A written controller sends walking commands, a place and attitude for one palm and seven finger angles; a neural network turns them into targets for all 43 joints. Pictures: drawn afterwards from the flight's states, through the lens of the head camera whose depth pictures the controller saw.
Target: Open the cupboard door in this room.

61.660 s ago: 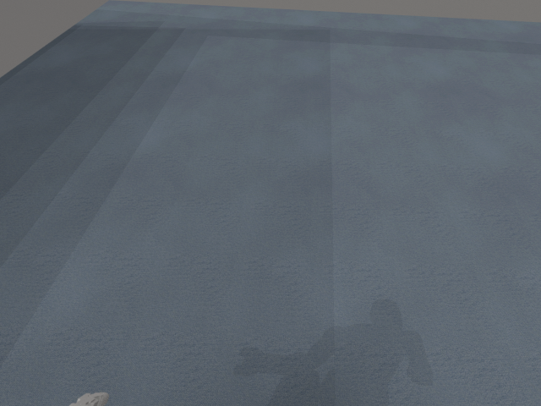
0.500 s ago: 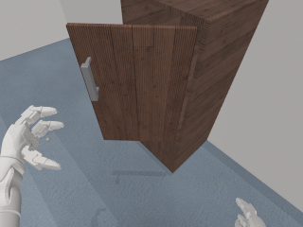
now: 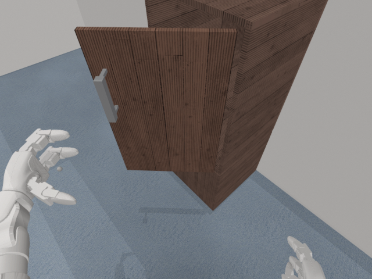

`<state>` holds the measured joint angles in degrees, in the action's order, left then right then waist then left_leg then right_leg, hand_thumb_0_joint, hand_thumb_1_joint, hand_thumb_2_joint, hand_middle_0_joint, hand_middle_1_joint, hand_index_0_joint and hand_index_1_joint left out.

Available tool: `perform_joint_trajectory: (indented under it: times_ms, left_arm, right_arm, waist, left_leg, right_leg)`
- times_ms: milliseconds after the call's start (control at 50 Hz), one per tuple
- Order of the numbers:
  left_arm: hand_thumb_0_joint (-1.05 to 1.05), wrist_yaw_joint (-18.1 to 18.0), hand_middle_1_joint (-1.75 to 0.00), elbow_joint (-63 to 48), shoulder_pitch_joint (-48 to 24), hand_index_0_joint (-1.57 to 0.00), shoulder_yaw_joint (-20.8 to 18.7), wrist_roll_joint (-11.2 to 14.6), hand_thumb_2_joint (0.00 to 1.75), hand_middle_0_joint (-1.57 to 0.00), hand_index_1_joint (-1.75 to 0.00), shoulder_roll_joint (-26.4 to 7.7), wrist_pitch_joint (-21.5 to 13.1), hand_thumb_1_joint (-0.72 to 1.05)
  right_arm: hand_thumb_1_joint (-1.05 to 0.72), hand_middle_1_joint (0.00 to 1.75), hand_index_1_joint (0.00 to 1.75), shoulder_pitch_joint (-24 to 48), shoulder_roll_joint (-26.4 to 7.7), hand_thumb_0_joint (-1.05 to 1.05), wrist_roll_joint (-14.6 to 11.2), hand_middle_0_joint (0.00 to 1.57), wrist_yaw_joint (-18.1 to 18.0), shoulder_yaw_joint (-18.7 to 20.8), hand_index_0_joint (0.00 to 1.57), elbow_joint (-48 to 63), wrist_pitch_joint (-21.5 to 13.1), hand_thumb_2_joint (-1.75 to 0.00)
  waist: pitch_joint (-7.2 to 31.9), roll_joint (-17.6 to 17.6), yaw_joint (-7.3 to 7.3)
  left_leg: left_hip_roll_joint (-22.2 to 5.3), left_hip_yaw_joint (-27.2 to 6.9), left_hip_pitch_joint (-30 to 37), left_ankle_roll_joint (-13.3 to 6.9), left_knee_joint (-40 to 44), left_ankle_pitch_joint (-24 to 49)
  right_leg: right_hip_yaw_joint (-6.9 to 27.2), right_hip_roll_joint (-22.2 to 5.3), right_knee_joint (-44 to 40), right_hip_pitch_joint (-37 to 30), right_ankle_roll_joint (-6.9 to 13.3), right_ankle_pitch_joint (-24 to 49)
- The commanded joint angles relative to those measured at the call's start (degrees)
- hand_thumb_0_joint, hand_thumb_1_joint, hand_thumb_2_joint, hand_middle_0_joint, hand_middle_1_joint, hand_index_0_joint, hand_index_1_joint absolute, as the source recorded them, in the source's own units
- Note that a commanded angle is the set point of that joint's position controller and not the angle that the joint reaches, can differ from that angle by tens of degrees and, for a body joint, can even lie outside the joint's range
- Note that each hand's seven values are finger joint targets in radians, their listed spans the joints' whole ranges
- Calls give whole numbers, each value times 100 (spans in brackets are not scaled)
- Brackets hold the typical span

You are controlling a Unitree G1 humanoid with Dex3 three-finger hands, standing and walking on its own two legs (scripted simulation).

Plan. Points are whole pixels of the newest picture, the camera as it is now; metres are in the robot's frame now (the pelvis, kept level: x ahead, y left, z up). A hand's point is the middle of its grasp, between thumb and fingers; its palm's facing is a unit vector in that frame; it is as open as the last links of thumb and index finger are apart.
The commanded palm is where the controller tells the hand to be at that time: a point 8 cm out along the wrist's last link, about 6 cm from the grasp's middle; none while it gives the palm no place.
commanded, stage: move the hooked fingers beside the handle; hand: left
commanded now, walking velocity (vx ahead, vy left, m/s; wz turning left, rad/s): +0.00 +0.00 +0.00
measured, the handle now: (108, 96) +0.55 +0.26 +0.08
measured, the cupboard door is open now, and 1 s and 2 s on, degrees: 46 46 45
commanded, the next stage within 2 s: none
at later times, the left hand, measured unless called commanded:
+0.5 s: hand (67, 142) +0.37 +0.29 +0.09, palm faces +0.05 -1.00 -0.01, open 14.0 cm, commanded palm +0.35 +0.34 +0.09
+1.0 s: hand (78, 120) +0.44 +0.30 +0.09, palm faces +0.01 -1.00 +0.01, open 14.0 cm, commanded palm +0.42 +0.35 +0.09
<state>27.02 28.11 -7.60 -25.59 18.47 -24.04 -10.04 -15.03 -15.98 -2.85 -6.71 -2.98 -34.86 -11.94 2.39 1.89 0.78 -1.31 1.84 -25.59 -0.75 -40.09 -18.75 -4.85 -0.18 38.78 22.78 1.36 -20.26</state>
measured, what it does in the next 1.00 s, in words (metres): stands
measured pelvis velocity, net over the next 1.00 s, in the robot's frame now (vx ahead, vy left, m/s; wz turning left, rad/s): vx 0.00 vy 0.03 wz -0.03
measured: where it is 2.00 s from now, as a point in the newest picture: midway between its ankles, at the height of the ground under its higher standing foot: outside the picture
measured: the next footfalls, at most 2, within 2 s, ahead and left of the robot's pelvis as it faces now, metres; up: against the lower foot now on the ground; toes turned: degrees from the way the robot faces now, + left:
none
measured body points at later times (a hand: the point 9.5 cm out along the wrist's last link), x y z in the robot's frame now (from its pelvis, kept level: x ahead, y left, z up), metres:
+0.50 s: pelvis +0.00 +0.01 -0.01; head +0.05 +0.01 +0.44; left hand +0.36 +0.35 +0.10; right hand +0.10 -0.26 -0.10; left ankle +0.02 +0.11 -0.72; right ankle +0.00 -0.10 -0.72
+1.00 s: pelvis +0.00 +0.03 -0.01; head +0.09 +0.05 +0.43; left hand +0.44 +0.36 +0.09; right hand +0.05 -0.25 -0.12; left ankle +0.02 +0.11 -0.72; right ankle +0.00 -0.10 -0.72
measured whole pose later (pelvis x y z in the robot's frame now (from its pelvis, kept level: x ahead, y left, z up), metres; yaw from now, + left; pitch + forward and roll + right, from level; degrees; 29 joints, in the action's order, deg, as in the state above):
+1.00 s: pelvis +0.00 +0.03 -0.01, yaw -2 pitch +13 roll -2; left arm 29.1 63.1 -40.1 -28.5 11.0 -36.2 -17.2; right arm -21.5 -16.9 -1.4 -4.8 -2.5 -35.7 -1.8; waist 4.1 0.1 -5.2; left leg -1.6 3.1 -39.0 -2.8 -47.0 -21.5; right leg -3.4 -0.2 43.2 35.5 -0.5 -21.0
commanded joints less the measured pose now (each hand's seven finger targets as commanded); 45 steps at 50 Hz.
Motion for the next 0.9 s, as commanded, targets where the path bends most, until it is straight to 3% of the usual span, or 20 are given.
perform_joint_trajectory:
  times_ms: [0, 100, 120, 200, 260, 320, 380, 460, 480, 520, 560, 600, 620, 700, 740, 780, 800, 820, 840, 880]
  left_arm:
    - [0, 84, -120, -937, -2080, -30, -491, 110, 30, -30, -120, -1852, -431, -50]
    - [0, 206, -120, -347, -2474, -30, -441, 91, 30, -30, -120, -1942, -480, -50]
    - [0, 226, -120, -236, -2450, -30, -462, 107, 30, -30, -120, -1978, -463, -50]
    - [0, 212, -120, -37, -2564, -30, -574, 13, 30, -30, -120, -2157, -514, -50]
    - [0, 189, -120, 145, -2665, -30, -712, 20, 30, -30, -120, -2306, -541, -50]
    - [0, 197, -120, 412, -2892, -30, -833, -19, 30, -30, -120, -2532, -607, -50]
    - [0, 234, -120, 413, -3370, -30, -632, -108, 30, -30, -120, -2435, -749, -50]
    - [0, 277, -120, 765, -3579, -30, -656, -114, 30, -30, -120, -2520, -819, -50]
    - [0, 296, -120, 851, -3643, -30, -571, -123, 30, -30, -120, -2424, -813, -50]
    - [0, 305, -120, 1036, -3741, -30, -675, -134, 30, -30, -120, -2609, -807, -50]
    - [0, 287, -120, 1037, -4029, -30, -470, -215, 30, -30, -120, -2461, -825, -50]
    - [0, 228, -120, 1297, -3984, -30, -645, -259, 30, -30, -120, -2646, -838, -50]
    - [0, 237, -120, 1361, -4235, -30, -557, -257, 30, -30, -120, -2635, -867, -50]
    - [0, 201, -120, 1810, -4726, -30, -655, -435, 30, -30, -120, -2928, -995, -50]
    - [0, 214, -120, 1775, -5110, -30, -550, -483, 30, -30, -120, -2918, -1089, -50]
    - [0, 209, -120, 1880, -4973, -30, -718, -500, 30, -30, -120, -3083, -1154, -50]
    - [0, 224, -120, 1948, -5039, -30, -512, -518, 30, -30, -120, -2869, -1144, -50]
    - [0, 257, -120, 2017, -5183, -30, -412, -469, 30, -30, -120, -2738, -1138, -50]
    - [0, 249, -120, 2043, -5273, -30, -520, -479, 30, -30, -120, -2899, -1134, -50]
    - [0, 248, -120, 2250, -5209, -30, -414, -523, 30, -30, -120, -2798, -1041, -50]
  right_arm:
    - [-90, 30, 30, 150, -800, 0, -46, 20, -80, 328, 20, 691, -253, -90]
    - [-90, 30, 30, 45, -854, 0, -54, 20, -75, 333, 20, 640, -183, -90]
    - [-90, 30, 30, 3, -872, 0, -52, 20, -63, 342, 20, 667, -154, -90]
    - [-90, 30, 30, -85, -887, 0, -43, 20, -22, 364, 20, 685, -79, -90]
    - [-90, 30, 30, -189, -918, 0, -31, 20, 17, 390, 20, 699, 8, -90]
    - [-90, 30, 30, -272, -956, 0, -23, 20, 31, 391, 20, 686, 102, -90]
    - [-90, 30, 30, -369, -949, 0, -20, 20, 28, 412, 20, 641, 156, -90]
    - [-90, 30, 30, -520, -997, 0, -9, 20, 27, 428, 20, 562, 241, -90]
    - [-90, 30, 30, -534, -993, 0, -8, 20, 31, 429, 20, 555, 262, -90]
    - [-90, 30, 30, -611, -1039, 0, 2, 20, 40, 438, 20, 546, 316, -90]
    - [-90, 30, 30, -618, -1014, 0, 4, 20, 55, 424, 20, 551, 361, -90]
    - [-90, 30, 30, -721, -1052, 0, 23, 20, 63, 452, 20, 516, 408, -90]
    - [-90, 30, 30, -750, -1065, 0, 27, 20, 60, 431, 20, 501, 453, -90]
    - [-90, 30, 30, -838, -1092, 0, 56, 20, 68, 420, 20, 446, 556, -90]
    - [-90, 30, 30, -895, -1094, 0, 77, 20, 82, 421, 20, 430, 608, -90]
    - [-90, 30, 30, -978, -1119, 0, 96, 20, 96, 443, 20, 416, 653, -90]
    - [-90, 30, 30, -971, -1104, 0, 92, 20, 109, 433, 20, 411, 679, -90]
    - [-90, 30, 30, -1021, -1101, 0, 98, 20, 112, 439, 20, 395, 710, -90]
    - [-90, 30, 30, -1047, -1131, 0, 100, 20, 112, 450, 20, 360, 738, -90]
    - [-90, 30, 30, -1090, -1127, 0, 104, 20, 129, 439, 20, 373, 795, -90]
  waist:
    - [1288, 267, -168]
    - [1286, 123, -211]
    - [1332, -60, -178]
    - [1515, 270, -119]
    - [1557, 45, -147]
    - [1430, 54, -178]
    - [1700, 405, -270]
    - [1773, 218, -313]
    - [1737, 326, -326]
    - [1721, 181, -307]
    - [1759, 431, -361]
    - [1824, 243, -349]
    - [1745, 160, -419]
    - [1790, 402, -459]
    - [1995, 587, -512]
    - [2221, 582, -451]
    - [2180, 666, -524]
    - [2130, 515, -591]
    - [2183, 501, -569]
    - [2129, 612, -587]
  left_leg:
    - [171, -200, 707, -119, 409, 1002]
    - [161, -231, 575, -119, 358, 1012]
    - [154, -230, 535, -134, 324, 1030]
    - [169, -221, 537, -124, 322, 1166]
    - [157, -193, 431, -136, 281, 1215]
    - [145, -173, 261, -142, 242, 1091]
    - [141, -202, 490, -139, 230, 1167]
    - [109, -266, 507, -143, 194, 1269]
    - [116, -262, 505, -132, 195, 1268]
    - [104, -287, 421, -137, 172, 1263]
    - [104, -311, 515, -122, 198, 1279]
    - [81, -338, 491, -119, 162, 1305]
    - [69, -332, 446, -131, 137, 1301]
    - [55, -387, 359, -105, 97, 1158]
    - [37, -421, 551, -87, 33, 1283]
    - [13, -485, 684, -54, -19, 1557]
    - [3, -482, 740, -50, -32, 1594]
    - [-17, -508, 749, -56, -64, 1674]
    - [-30, -510, 724, -55, -76, 1704]
    - [-28, -504, 692, -43, -79, 1720]
  right_leg:
    - [440, 38, -599, -169, -58, 1328]
    - [421, 44, -532, -81, -52, 1382]
    - [446, 59, -506, -133, -51, 1409]
    - [420, 54, -432, -150, -25, 1539]
    - [432, 80, -391, -172, -52, 1669]
    - [466, 88, -371, -91, -46, 1523]
    - [423, 118, -325, 66, -27, 1508]
    - [368, 160, -269, 176, -12, 1552]
    - [349, 155, -266, 249, -9, 1527]
    - [345, 169, -244, 241, 12, 1495]
    - [304, 173, -223, 413, 13, 1426]
    - [295, 190, -203, 460, 9, 1394]
    - [289, 204, -188, 515, 14, 1396]
    - [278, 198, -115, 719, 24, 1169]
    - [268, 217, -57, 854, 28, 1179]
    - [245, 227, 2, 852, 44, 1283]
    - [233, 231, 2, 994, 33, 1257]
    - [204, 259, 15, 1075, 38, 1276]
    - [217, 254, 17, 1055, 23, 1314]
    - [194, 247, 29, 1163, 18, 1289]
